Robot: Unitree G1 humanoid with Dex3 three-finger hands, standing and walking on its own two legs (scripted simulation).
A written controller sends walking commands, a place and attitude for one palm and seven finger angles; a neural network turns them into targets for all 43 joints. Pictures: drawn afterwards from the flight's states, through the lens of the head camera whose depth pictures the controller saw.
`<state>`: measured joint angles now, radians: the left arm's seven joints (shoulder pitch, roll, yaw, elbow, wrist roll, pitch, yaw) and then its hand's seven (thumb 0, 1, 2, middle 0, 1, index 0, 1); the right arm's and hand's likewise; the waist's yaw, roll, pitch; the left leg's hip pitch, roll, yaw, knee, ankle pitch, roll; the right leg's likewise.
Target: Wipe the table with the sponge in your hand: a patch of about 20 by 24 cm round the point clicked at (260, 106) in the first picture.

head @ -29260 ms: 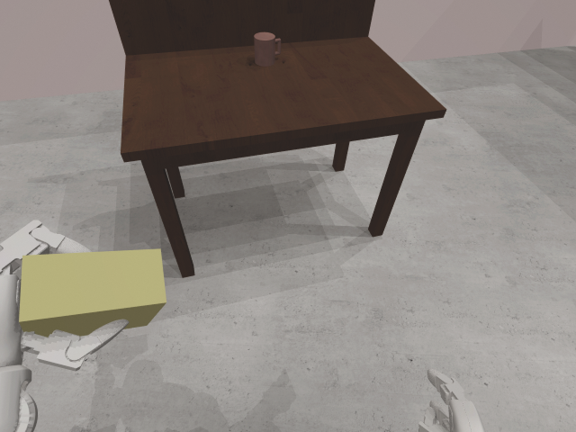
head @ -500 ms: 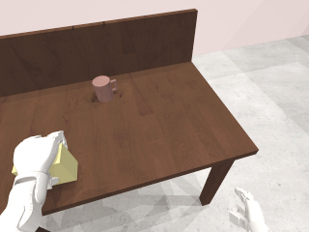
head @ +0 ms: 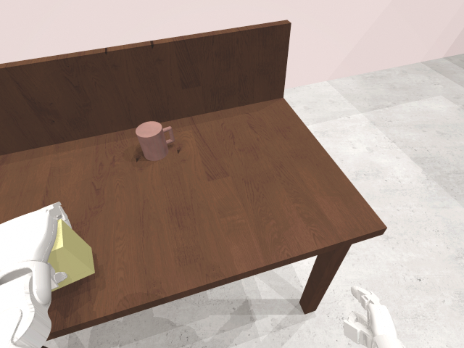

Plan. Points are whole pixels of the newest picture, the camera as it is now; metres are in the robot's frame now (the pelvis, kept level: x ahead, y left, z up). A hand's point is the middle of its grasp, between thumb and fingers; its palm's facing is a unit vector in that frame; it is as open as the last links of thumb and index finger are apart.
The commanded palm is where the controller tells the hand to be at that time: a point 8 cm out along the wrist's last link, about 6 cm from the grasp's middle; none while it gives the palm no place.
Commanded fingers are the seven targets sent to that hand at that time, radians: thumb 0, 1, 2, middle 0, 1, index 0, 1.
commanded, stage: move the sponge above the wiping area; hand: left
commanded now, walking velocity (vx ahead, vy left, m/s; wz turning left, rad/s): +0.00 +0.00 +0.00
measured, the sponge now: (53, 264) +0.21 +0.37 +0.01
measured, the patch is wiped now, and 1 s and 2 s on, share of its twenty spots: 0.00 0.00 0.00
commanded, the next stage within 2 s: lower the sponge onto the table in 1.56 s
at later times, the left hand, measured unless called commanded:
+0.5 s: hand (49, 270) +0.19 +0.36 +0.03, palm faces -0.12 -0.11 -0.99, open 9.7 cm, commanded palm +0.18 +0.32 +0.09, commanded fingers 0.00 0.10 1.30 -1.20 -1.60 -1.20 -1.60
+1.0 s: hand (79, 281) +0.19 +0.31 +0.00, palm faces -0.23 -0.17 -0.96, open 9.7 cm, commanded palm +0.19 +0.31 +0.09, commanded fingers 0.00 0.10 1.30 -1.20 -1.60 -1.20 -1.60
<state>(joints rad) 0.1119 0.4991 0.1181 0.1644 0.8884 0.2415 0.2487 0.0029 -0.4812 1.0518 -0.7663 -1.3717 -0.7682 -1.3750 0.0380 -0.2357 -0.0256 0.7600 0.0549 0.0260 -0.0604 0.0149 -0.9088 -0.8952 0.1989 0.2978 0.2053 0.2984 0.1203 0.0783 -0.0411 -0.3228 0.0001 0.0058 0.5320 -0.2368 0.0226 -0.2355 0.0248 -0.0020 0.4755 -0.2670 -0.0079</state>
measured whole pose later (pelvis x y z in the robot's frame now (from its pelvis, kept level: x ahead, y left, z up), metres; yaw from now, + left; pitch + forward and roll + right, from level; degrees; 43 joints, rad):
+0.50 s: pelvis +0.00 +0.00 +0.00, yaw +1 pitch +0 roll -1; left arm 0.10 0.51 0.03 0.22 0.86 0.42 0.10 0.00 -0.48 1.05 -0.77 -1.38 -0.77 -1.39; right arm 0.03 -0.26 0.01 0.72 0.08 0.06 -0.06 0.01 -0.91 -0.90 0.20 0.30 0.21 0.30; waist 0.09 0.09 -0.03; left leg -0.29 -0.01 -0.01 0.49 -0.21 0.02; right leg -0.20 0.02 -0.02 0.45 -0.26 -0.01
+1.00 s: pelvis +0.00 -0.01 +0.00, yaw +2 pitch +0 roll -1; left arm 0.14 0.47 -0.02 0.19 0.89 0.26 0.04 0.00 -0.48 1.05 -0.77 -1.39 -0.78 -1.39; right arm 0.05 -0.26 0.00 0.71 0.05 0.02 -0.08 0.01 -0.91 -0.90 0.20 0.30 0.21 0.30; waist 0.10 0.09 -0.01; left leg -0.30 -0.01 -0.02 0.52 -0.23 0.02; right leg -0.21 0.02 -0.03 0.47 -0.27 -0.02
